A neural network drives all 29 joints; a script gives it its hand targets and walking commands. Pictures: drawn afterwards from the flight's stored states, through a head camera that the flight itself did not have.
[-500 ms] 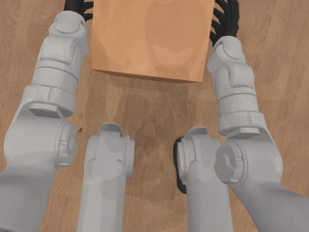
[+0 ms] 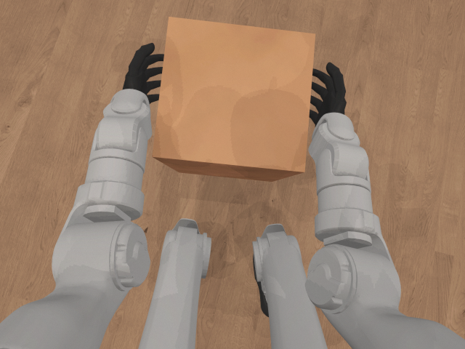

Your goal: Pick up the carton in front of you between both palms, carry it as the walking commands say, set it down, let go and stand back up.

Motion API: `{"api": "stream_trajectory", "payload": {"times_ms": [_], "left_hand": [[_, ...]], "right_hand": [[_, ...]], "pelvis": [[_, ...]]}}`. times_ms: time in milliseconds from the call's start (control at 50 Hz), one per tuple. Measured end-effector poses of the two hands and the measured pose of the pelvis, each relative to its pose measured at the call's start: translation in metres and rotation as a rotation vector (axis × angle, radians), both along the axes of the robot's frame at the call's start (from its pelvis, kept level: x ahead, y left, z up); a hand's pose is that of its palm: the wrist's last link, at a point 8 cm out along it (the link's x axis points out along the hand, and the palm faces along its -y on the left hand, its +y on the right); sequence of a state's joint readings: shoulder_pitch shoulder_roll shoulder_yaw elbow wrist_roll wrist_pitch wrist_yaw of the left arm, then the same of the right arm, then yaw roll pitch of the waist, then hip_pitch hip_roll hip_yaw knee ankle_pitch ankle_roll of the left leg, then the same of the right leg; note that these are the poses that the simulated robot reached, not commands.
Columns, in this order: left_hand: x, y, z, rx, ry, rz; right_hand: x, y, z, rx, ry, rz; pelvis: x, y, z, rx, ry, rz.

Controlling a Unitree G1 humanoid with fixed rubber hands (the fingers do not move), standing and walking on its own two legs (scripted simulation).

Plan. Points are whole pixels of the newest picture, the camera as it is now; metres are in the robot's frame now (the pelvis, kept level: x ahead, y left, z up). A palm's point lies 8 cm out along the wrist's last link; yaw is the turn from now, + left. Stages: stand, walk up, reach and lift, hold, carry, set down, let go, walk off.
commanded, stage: reach and lift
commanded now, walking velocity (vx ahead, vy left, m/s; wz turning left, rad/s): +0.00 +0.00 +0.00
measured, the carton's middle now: (232, 118) +0.50 +0.02 -0.14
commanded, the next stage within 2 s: none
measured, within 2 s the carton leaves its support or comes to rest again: neither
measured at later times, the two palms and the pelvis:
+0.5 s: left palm (99, 73) +0.45 +0.17 +0.10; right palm (405, 96) +0.45 -0.13 +0.10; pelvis +0.05 +0.00 +0.14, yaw +1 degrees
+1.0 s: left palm out of the picture +0.40 +0.16 +0.25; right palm out of the picture +0.41 -0.14 +0.25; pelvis +0.10 +0.00 +0.26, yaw +2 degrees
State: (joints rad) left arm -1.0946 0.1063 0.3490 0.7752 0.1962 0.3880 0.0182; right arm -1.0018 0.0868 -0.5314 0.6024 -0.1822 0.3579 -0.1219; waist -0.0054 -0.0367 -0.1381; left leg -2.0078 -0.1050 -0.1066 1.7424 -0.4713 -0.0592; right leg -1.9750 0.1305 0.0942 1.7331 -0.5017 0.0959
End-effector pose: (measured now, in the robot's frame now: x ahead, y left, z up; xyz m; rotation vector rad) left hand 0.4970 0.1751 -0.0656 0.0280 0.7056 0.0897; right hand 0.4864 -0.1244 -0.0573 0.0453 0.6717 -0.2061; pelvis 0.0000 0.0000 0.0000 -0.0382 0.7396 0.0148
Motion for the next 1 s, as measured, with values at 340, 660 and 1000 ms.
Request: {"api": "stream_trajectory", "payload": {"times_ms": [340, 660, 1000], "left_hand": [[-0.035, -0.006, 0.112, -0.015, 0.012, 0.035], [-0.068, -0.011, 0.209, -0.024, 0.009, 0.067], [-0.100, -0.018, 0.311, -0.012, -0.002, 0.082]], "right_hand": [[-0.027, -0.006, 0.111, 0.010, 0.010, 0.018], [-0.053, -0.011, 0.210, 0.005, 0.008, 0.044], [-0.079, -0.018, 0.310, -0.009, -0.003, 0.078]], "pelvis": [[0.033, -0.002, 0.093, 0.015, -0.124, 0.008], [0.068, -0.005, 0.183, 0.031, -0.305, 0.012], [0.101, -0.005, 0.259, 0.046, -0.580, 0.016]]}}
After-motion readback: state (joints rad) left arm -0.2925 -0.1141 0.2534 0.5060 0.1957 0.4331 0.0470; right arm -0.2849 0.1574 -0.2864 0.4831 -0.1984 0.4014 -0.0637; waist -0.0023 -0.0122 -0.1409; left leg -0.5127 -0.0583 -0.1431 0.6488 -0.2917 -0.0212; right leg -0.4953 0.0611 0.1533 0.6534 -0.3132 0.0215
